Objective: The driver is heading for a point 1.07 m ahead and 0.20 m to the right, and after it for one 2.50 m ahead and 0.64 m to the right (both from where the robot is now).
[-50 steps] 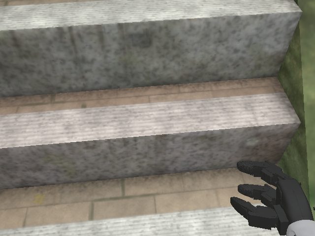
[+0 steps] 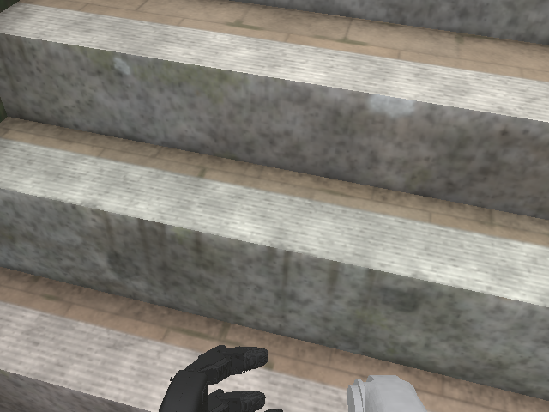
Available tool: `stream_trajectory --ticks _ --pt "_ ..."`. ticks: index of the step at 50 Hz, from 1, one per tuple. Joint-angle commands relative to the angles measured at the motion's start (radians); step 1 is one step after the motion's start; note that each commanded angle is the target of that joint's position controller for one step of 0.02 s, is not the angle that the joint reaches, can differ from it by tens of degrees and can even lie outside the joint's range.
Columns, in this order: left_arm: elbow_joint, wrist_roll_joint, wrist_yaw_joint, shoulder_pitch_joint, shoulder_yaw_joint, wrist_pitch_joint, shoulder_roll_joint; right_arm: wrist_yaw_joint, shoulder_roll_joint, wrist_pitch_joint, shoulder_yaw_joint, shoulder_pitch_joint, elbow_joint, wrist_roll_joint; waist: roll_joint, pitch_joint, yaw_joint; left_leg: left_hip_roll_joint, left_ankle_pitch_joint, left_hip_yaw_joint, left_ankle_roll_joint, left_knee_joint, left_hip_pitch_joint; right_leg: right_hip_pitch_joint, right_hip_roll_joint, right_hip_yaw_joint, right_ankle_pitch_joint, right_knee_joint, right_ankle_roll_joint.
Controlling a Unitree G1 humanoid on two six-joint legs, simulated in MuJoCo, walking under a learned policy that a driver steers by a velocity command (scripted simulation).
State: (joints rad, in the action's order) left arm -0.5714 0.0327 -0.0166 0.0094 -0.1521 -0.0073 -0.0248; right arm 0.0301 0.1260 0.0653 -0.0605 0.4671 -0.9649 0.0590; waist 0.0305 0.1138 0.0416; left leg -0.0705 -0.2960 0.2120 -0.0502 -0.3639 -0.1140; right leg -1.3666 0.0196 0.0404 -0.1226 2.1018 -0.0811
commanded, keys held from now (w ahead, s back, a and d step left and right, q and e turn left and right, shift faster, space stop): e+shift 0.42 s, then w+e+shift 0.04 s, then w+shift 0.04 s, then w+q+shift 0.50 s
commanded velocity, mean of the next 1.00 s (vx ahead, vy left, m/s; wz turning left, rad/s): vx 0.56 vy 0.00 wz -0.29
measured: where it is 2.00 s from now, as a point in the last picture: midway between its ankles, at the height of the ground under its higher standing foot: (264, 389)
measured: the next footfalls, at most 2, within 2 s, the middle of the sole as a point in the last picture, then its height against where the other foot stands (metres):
right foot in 0.10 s outside the picture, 0.19 m higher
left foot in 0.72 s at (286, 386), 0.24 m higher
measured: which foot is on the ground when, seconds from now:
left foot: down 0.00-0.10, up 0.12-0.70, down 0.72-1.00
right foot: up 0.00-0.08, down 0.10-0.72, up 0.74-1.00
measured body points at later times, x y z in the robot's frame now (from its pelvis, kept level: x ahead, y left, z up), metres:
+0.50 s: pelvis +0.17 -0.03 +0.17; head +0.16 -0.08 +0.62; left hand +0.32 +0.16 +0.07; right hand +0.34 -0.27 +0.12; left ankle +0.26 +0.08 -0.21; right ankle +0.10 -0.09 -0.56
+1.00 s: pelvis +0.32 -0.04 +0.37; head +0.28 -0.01 +0.81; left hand +0.63 +0.00 +0.39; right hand +0.28 -0.25 +0.23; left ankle +0.42 +0.00 -0.32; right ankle +0.31 -0.20 -0.10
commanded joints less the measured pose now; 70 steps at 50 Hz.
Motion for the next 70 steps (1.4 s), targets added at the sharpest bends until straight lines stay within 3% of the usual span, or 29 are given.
stream_trajectory --ticks 1,3,5,6,7,8,12,14,16,19,24,29,31,33,34,36,37,38,41,43,52,55,57,58,60,61,62,64,70 --pt "0.107 -0.01 -0.022 0.127 0.033 -0.047 -0.071 0.007 0.168 -0.004 0.019 -0.113 0.011 -0.023 0.053 0.012 -0.129 -0.133 1.145 0.129 -0.033 0.216 -0.132 0.49 -0.029 0.165 -0.078 -0.413 -0.073" --pt "0.092 -0.044 -0.011 0.066 0.089 -0.037 -0.173 0.033 0.352 -0.001 0.065 -0.056 0.032 -0.027 0.193 0.172 -0.164 -0.206 2.059 0.073 -0.112 0.026 0.042 0.752 -0.15 0.262 -0.463 -0.596 -0.052" --pt "-0.003 -0.047 -0.016 -0.203 0.145 -0.006 -0.27 0.033 0.424 -0.039 0.1 -0.233 0.129 -0.033 0.218 0.218 -0.246 -0.272 2.057 0.019 -0.196 -0.359 0.222 0.873 -0.181 0.1 -0.559 -1.037 -0.072" --pt "-0.06 -0.069 -0.021 -0.335 0.173 0.014 -0.316 0.029 0.368 -0.028 0.099 -0.318 0.211 -0.032 0.08 0.157 -0.262 -0.224 1.506 -0.064 -0.175 -0.65 -0.044 1.059 -0.122 -0.232 -0.44 -1.275 -0.136" --pt "-0.078 -0.098 -0.004 -0.327 0.195 0.028 -0.417 -0.019 0.174 0.009 0.06 -0.365 0.306 -0.012 -0.381 0.089 -0.145 0.107 0.239 -0.175 -0.063 -1.175 -0.555 1.146 0.031 -0.868 -0.362 -1.653 -0.301" --pt "-0.063 -0.121 0.022 -0.302 0.168 0.008 -0.361 -0.055 0.106 0.049 0.055 -0.436 0.389 -0.016 -0.326 0.024 -0.123 0.177 0.097 -0.407 -0.046 -1.636 -0.796 1.094 0.132 -1.11 -0.297 -1.817 -0.242" --pt "-0.162 -0.047 0.01 -0.211 0.135 -0.011 -0.153 -0.086 -0.001 0.07 -0.014 -0.345 0.451 -0.015 -0.002 -0.194 0.079 0.099 0.086 -0.338 -0.035 -1.916 -1.091 0.887 -0.018 -0.58 -0.173 -1.611 -0.099" --pt "-0.141 -0.048 0.003 -0.117 0.155 -0.01 -0.19 -0.072 0.024 0.077 -0.024 -0.307 0.464 -0.007 0.018 -0.174 0.121 0.069 0.172 -0.266 -0.019 -1.698 -0.972 0.756 -0.091 -0.398 0.024 -1.599 -0.049" --pt "-0.111 -0.02 0.03 -0.131 0.171 -0.011 -0.244 -0.038 0.061 0.047 -0.021 -0.411 0.497 0.027 0.027 -0.119 0.085 0.089 0.335 -0.168 0.008 -1.466 -0.831 0.677 -0.122 -0.369 0.162 -1.594 -0.021" --pt "-0.111 -0.063 0.056 -0.23 0.169 0.024 -0.283 -0.01 0.004 0.018 -0.018 -0.407 0.488 0.006 -0.105 0.037 0.03 0.155 0.313 -0.175 0.044 -1.787 -0.955 0.939 -0.065 -0.508 0.312 -1.53 -0.064" --pt "-0.121 -0.046 0.074 -0.582 0.197 0.022 -0.279 -0.021 -0.023 0.065 -0.027 -0.62 0.562 -0.051 -0.131 -0.068 -0.162 0.127 -0.047 -0.283 0.098 -1.964 -1.614 1.635 0.104 -0.777 -0.04 -1.638 -0.166" --pt "-0.183 -0.022 0.087 -0.536 0.186 -0.011 -0.274 -0.006 -0.072 0.052 -0.071 -0.782 0.685 -0.037 -0.213 -0.212 -0.12 0.032 -0.096 -0.219 0.065 -1.625 -1.531 1.339 0.145 -0.6 -0.172 -1.891 -0.129" --pt "-0.179 -0.014 0.097 -0.296 0.188 0.01 -0.346 -0.017 -0.076 0.026 -0.078 -0.665 0.695 -0.003 -0.212 -0.074 0.038 0.039 -0.18 -0.077 -0.014 -1.263 -0.806 0.942 0.102 -0.344 0.466 -2.028 -0.13" --pt "-0.289 0.003 0.076 -0.538 0.207 -0.046 -0.42 -0.021 0.036 0.056 0.009 -0.579 0.665 -0.001 -0.232 0.246 0.035 0.171 -0.371 0.01 -0.028 -1.214 -0.076 0.927 0.159 -0.306 2.004 -1.771 -0.168" --pt "-0.31 0.023 0.062 -0.568 0.214 -0.069 -0.453 -0.019 0.098 0.075 0.03 -0.461 0.638 -0.009 -0.135 0.403 0.07 0.132 -0.439 -0.201 -0.091 -1.044 0.107 0.881 0.183 -0.375 2.188 -1.513 -0.132" --pt "-0.207 0.004 0.025 -0.3 0.239 -0.081 -0.545 -0.02 0.289 0.033 0.097 0.031 0.376 -0.014 0.223 0.634 0.231 0.151 -0.347 -0.45 -0.115 -0.661 0.275 1.009 0.168 -0.354 1.607 -1.223 -0.16" --pt "-0.161 -0.065 0.014 -0.147 0.198 -0.087 -0.405 -0.03 0.294 -0.001 0.115 0.071 0.245 -0.001 0.459 0.536 0.213 0.165 -0.216 -0.487 -0.114 -0.568 0.191 0.953 0.028 -0.196 0.725 -0.957 -0.139" --pt "-0.098 -0.111 -0.023 -0.005 0.156 -0.096 -0.246 -0.03 0.225 -0.036 0.095 0.005 0.229 0.021 0.45 0.308 0.135 0.084 -0.343 -0.714 -0.171 -0.347 -0.053 0.795 -0.105 -0.114 0.185 -0.525 -0.1" --pt "0.04 -0.159 -0.124 0.07 0.112 -0.094 -0.152 -0.001 0.015 -0.047 0.036 -0.189 0.259 -0.035 -0.05 -0.064 -0.069 0.052 -0.64 -0.919 -0.2 -0.217 -0.55 0.518 -0.117 -0.168 0.087 -0.176 -0.1" --pt "0.05 -0.121 -0.114 -0.012 0.081 -0.092 -0.107 -0.001 0.004 -0.037 0.036 -0.204 0.24 -0.042 -0.077 -0.147 -0.13 0.075 -0.556 -0.827 -0.177 -0.231 -0.589 0.399 -0.083 -0.157 0.049 -0.126 -0.085" --pt "0.03 -0.084 0.021 0.037 0.049 -0.065 -0.122 -0.008 0.098 -0.012 0.041 -0.235 0.267 -0.024 0.064 -0.044 -0.083 0.111 -0.288 -0.752 -0.222 -0.11 -0.805 0.502 -0.069 0.023 0.134 -0.295 0.075" --pt "-0.028 -0.115 0.045 -0.09 0.049 -0.027 -0.147 0.005 0.103 -0.059 0.054 -0.38 0.317 -0.02 0.271 0.057 -0.138 0.255 -0.122 -0.58 -0.082 -0.017 -0.848 0.999 -0.138 0.072 0.0 -0.916 0.05" --pt "-0.14 -0.043 0.077 -0.367 0.12 0.016 -0.229 0.028 0.159 -0.053 0.064 -0.524 0.392 -0.046 0.279 0.055 -0.254 0.24 -0.121 -0.589 -0.005 -0.113 -0.773 1.321 -0.098 0.097 -0.183 -1.563 0.035" --pt "-0.186 0.007 0.075 -0.377 0.145 0.021 -0.205 -0.001 0.122 -0.043 0.059 -0.378 0.347 -0.056 0.016 0.072 -0.169 0.225 -0.316 -0.58 -0.052 -0.563 -0.768 1.427 0.009 -0.046 -0.206 -1.689 0.06" --pt "-0.216 -0.071 0.056 -0.393 0.108 -0.006 -0.129 -0.078 -0.052 0.011 0.023 -0.248 0.369 -0.045 -0.145 0.074 -0.053 0.283 -0.183 -0.53 -0.07 -1.603 -1.106 1.6 0.286 -0.33 0.565 -1.408 -0.006" --pt "-0.166 -0.098 0.073 -0.386 0.158 -0.036 -0.312 -0.095 0.02 0.037 0.027 -0.104 0.425 -0.082 -0.252 0.221 0.031 0.188 -0.135 -0.494 -0.005 -1.854 -1.261 1.662 0.577 -0.77 0.258 -1.653 -0.215" --pt "-0.149 -0.064 0.093 -0.299 0.163 -0.027 -0.275 -0.103 0.107 0.013 0.041 -0.167 0.452 -0.111 -0.134 0.106 0.072 0.073 -0.03 -0.47 0.064 -1.971 -1.386 1.635 0.503 -0.622 -0.041 -1.651 -0.229" --pt "-0.135 -0.099 0.109 -0.252 0.163 -0.021 -0.217 -0.113 0.133 -0.03 0.044 -0.405 0.509 -0.091 0.052 -0.114 0.007 -0.004 0.046 -0.393 0.131 -1.879 -1.399 1.418 0.32 -0.232 -0.148 -1.681 -0.101" --pt "-0.072 -0.106 0.096 -0.168 0.196 -0.087 -0.361 -0.053 0.162 -0.116 0.037 -0.486 0.598 -0.11 -0.202 -0.067 0.065 -0.088 0.186 -0.211 0.146 -1.257 -0.791 1.007 0.332 0.013 -0.185 -1.798 -0.034"
Velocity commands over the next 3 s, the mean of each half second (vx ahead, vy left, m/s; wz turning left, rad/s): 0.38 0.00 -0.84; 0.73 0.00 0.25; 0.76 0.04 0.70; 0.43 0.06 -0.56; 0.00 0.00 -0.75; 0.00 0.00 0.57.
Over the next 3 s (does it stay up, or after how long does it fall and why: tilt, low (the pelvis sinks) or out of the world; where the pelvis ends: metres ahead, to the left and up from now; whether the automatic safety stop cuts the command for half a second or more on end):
stays up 0.49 0.01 0.48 its command is cut before an obstacle after 1.7 s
